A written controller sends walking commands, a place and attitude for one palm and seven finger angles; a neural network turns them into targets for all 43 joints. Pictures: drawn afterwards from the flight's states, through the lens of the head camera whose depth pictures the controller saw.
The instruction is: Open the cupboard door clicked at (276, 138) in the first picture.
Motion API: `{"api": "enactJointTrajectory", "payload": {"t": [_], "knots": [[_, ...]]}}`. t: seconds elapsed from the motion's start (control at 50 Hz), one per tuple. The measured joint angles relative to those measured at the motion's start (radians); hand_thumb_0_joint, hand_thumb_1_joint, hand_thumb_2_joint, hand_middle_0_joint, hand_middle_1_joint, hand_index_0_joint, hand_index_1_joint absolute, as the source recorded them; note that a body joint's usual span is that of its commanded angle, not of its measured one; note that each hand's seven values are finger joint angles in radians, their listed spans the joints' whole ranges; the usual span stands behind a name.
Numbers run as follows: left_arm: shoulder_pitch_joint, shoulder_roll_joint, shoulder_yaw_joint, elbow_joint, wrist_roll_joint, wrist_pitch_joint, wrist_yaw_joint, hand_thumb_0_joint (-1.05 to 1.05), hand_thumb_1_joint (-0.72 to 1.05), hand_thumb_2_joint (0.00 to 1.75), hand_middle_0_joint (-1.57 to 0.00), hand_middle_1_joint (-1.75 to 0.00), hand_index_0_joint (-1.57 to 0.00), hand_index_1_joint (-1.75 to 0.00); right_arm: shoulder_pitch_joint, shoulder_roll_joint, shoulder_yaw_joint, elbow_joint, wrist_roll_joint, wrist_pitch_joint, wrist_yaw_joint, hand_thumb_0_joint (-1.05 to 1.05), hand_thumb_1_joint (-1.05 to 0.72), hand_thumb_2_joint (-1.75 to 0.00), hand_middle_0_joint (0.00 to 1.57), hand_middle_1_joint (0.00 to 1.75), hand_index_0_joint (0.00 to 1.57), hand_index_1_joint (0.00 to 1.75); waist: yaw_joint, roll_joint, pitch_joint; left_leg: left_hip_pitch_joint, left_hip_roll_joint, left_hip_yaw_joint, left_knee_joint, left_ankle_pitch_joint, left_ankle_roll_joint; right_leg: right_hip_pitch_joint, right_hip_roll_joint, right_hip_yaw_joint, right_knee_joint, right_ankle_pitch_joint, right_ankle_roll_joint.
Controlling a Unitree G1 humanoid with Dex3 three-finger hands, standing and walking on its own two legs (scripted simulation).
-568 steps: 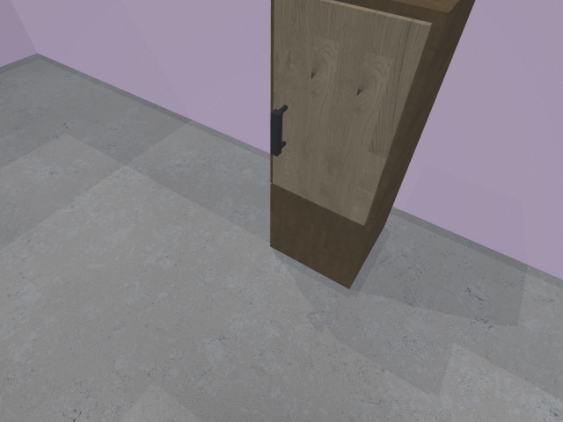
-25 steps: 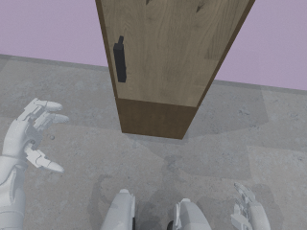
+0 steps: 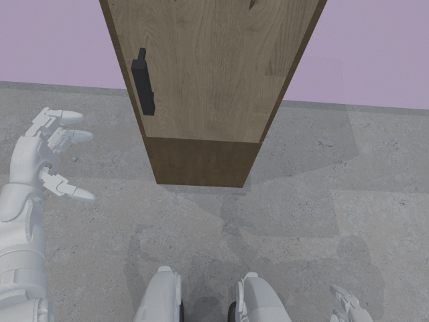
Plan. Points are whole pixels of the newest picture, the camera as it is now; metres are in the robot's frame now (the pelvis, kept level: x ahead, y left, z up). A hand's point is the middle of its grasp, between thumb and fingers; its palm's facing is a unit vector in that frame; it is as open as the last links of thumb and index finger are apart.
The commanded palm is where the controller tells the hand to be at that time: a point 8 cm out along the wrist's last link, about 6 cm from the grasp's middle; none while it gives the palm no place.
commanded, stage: move the hooked fingers beside the handle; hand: left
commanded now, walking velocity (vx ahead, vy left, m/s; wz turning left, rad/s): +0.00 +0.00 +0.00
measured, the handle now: (145, 83) +0.58 +0.16 +0.02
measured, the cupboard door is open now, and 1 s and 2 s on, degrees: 0 0 0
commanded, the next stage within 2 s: slide the fingers in behind the handle in 1.68 s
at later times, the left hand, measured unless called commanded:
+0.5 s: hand (95, 121) +0.47 +0.23 +0.04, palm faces -0.03 -1.00 -0.03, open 14.0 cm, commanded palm +0.46 +0.27 +0.03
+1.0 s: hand (115, 90) +0.55 +0.21 +0.03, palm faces -0.01 -1.00 -0.03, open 14.0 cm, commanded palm +0.53 +0.25 +0.02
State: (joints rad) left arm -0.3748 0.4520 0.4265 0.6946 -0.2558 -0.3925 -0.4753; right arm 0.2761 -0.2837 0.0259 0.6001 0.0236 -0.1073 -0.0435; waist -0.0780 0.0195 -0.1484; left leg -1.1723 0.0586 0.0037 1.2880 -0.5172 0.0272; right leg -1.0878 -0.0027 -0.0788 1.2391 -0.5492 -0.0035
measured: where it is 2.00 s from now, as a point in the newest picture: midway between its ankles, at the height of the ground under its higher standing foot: outside the picture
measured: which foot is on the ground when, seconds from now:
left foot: down 0.00-1.00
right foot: down 0.00-1.00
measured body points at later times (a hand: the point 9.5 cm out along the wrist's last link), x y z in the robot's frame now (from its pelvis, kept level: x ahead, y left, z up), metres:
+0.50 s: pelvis +0.00 +0.00 -0.01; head +0.14 +0.03 +0.41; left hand +0.46 +0.29 +0.04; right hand +0.06 -0.27 -0.12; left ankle +0.04 +0.10 -0.62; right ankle +0.02 -0.12 -0.62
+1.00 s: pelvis -0.01 +0.00 -0.03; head +0.18 +0.03 +0.38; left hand +0.54 +0.27 +0.04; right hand -0.01 -0.27 -0.13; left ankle +0.04 +0.10 -0.62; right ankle +0.02 -0.13 -0.62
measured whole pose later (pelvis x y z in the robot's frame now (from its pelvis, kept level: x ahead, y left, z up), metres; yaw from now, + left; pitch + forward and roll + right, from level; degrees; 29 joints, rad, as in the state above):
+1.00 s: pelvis -0.01 +0.00 -0.03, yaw -3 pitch +31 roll -5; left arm -1.02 0.69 0.50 1.19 -0.05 -0.38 -0.35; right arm 0.34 -0.28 0.07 0.61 -0.03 0.06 0.00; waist -0.23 0.05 -0.12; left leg -1.42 0.09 -0.01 1.40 -0.53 0.03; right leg -1.33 0.02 -0.09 1.33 -0.55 -0.01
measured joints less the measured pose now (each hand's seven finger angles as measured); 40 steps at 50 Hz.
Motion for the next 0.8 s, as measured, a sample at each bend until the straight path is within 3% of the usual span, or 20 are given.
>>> {"api": "enactJointTrajectory", "payload": {"t": [0.42, 0.8], "knots": [[-0.305, 0.072, 0.022, 0.278, 0.084, -0.034, 0.039, -0.02, -0.50, 0.30, -0.30, -1.20, -0.30, -1.20, 0.015, 0.003, 0.009, 0.021, -0.016, 0.079, 0.018, 0.01, -0.90, -0.90, 0.20, 0.30, 0.20, 0.29, -0.039, 0.003, 0.004, -0.086, 0.007, -0.003, 0.046, -0.007, 0.001, -0.085, 0.007, -0.001, 0.042, -0.004, 0.000], [-0.559, 0.170, 0.045, 0.461, 0.175, -0.017, 0.121, -0.02, -0.50, 0.30, -0.30, -1.20, -0.30, -1.20, 0.047, 0.000, 0.035, 0.021, -0.041, 0.143, 0.031, 0.00, -0.90, -0.90, 0.20, 0.30, 0.20, 0.29, -0.115, 0.020, 0.016, -0.189, 0.017, -0.012, 0.089, -0.007, 0.003, -0.184, 0.016, -0.007, 0.076, 0.001, -0.001]]}}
